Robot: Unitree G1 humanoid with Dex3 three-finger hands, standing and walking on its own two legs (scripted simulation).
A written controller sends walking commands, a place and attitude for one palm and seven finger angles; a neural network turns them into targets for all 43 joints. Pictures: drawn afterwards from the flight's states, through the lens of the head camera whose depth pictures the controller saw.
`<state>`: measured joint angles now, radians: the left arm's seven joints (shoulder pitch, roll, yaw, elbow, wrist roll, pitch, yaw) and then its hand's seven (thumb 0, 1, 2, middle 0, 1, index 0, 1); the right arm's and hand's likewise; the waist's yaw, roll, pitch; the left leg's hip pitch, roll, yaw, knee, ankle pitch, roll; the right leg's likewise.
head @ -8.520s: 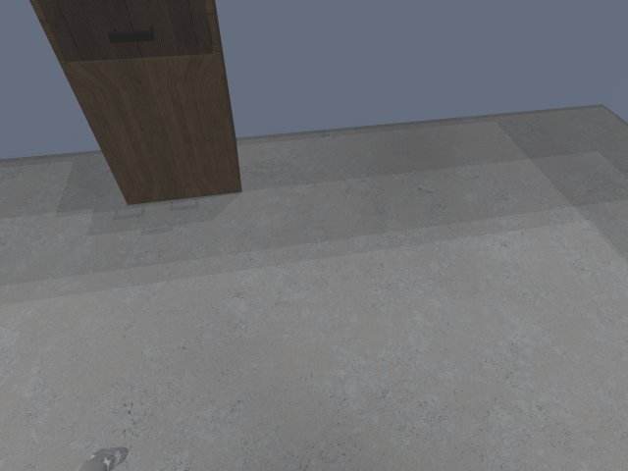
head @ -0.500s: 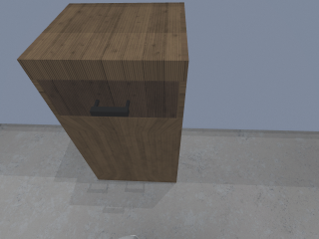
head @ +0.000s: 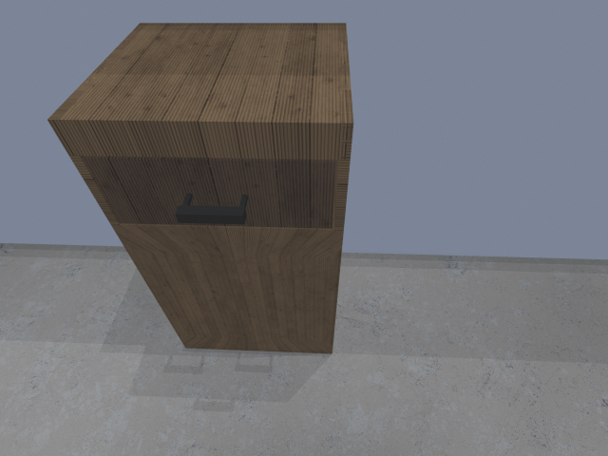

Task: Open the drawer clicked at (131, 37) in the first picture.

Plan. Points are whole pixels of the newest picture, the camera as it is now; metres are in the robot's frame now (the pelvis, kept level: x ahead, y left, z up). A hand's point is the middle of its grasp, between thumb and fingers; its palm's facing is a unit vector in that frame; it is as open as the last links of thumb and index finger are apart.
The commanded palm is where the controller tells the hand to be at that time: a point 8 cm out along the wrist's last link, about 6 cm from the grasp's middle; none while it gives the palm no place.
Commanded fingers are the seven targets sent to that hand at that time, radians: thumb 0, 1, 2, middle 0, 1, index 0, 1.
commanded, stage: come to a stop and stand still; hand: left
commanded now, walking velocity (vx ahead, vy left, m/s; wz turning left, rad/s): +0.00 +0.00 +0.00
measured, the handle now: (213, 206) +0.55 +0.21 -0.03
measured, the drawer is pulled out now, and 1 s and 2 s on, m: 0.00 0.00 0.00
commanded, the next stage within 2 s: look again from close up in 1.12 s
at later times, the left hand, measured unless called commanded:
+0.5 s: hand out of the picture +0.00 +0.18 -0.17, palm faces +0.01 -0.99 -0.16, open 7.4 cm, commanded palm none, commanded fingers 0.00 0.90 0.90 -0.20 -0.30 -0.20 -0.30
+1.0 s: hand out of the picture +0.03 +0.17 -0.17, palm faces +0.01 -0.98 -0.18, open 7.3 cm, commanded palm none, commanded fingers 0.00 0.90 0.90 -0.20 -0.30 -0.20 -0.30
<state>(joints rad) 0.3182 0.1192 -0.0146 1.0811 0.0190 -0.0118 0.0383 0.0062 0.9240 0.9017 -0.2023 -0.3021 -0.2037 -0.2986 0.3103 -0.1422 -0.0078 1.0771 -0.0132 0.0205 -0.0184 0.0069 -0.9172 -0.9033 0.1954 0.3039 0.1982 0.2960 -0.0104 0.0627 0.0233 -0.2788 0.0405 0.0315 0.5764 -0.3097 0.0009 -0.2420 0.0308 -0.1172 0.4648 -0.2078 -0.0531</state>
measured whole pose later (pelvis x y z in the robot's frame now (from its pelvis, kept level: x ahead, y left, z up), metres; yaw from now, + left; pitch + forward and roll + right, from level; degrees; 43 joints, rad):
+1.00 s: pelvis +0.04 +0.02 +0.01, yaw -1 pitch -1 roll +0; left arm 0.31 0.12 -0.01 1.13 0.01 -0.02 0.04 0.01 0.91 0.90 -0.20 -0.30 -0.20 -0.30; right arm 0.30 -0.13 0.02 1.15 -0.01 -0.03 -0.04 0.00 -0.92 -0.90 0.19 0.30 0.20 0.30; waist 0.00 0.01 0.02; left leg -0.14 -0.02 0.08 0.42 -0.27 0.03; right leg -0.18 -0.02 -0.07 0.45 -0.26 -0.01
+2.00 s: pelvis +0.04 +0.00 +0.00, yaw -2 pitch +1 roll +1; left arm 0.46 0.26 -0.11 0.24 0.21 0.11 0.24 0.07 0.91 0.88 -0.21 -0.34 -0.21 -0.34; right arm 0.33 -0.25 -0.02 0.88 0.07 -0.24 -0.11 0.03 -0.93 -0.90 0.20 0.30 0.20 0.30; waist 0.01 0.07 -0.02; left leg -0.23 -0.01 0.08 0.52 -0.31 0.02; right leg -0.29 -0.02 -0.06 0.58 -0.31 -0.03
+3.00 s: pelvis +0.03 +0.01 -0.01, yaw -2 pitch +4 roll +1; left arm 0.08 0.38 -0.10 0.03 0.99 0.10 0.27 0.00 -0.28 0.40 -0.31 -1.06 -0.31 -1.06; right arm 0.11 -0.27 -0.05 0.64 -0.01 0.11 -0.02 0.01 -0.91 -0.90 0.19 0.30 0.20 0.30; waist 0.07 0.06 -0.03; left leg -0.32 -0.01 0.09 0.58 -0.32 0.03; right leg -0.37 -0.02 -0.05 0.61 -0.32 -0.02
